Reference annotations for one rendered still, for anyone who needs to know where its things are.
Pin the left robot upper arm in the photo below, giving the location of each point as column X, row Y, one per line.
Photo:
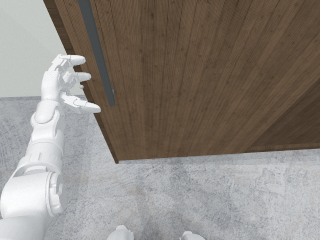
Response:
column 29, row 205

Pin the robot shin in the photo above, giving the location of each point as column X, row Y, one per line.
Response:
column 187, row 232
column 120, row 227

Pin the wardrobe door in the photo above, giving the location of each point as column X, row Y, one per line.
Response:
column 299, row 124
column 196, row 77

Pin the robot left shin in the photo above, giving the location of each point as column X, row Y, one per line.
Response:
column 120, row 227

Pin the robot left forearm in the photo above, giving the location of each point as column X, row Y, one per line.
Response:
column 46, row 146

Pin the handle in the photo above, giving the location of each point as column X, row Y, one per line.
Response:
column 89, row 21

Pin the robot right shin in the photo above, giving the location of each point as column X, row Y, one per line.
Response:
column 187, row 232

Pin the left robot hand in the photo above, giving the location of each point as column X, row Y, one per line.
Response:
column 53, row 84

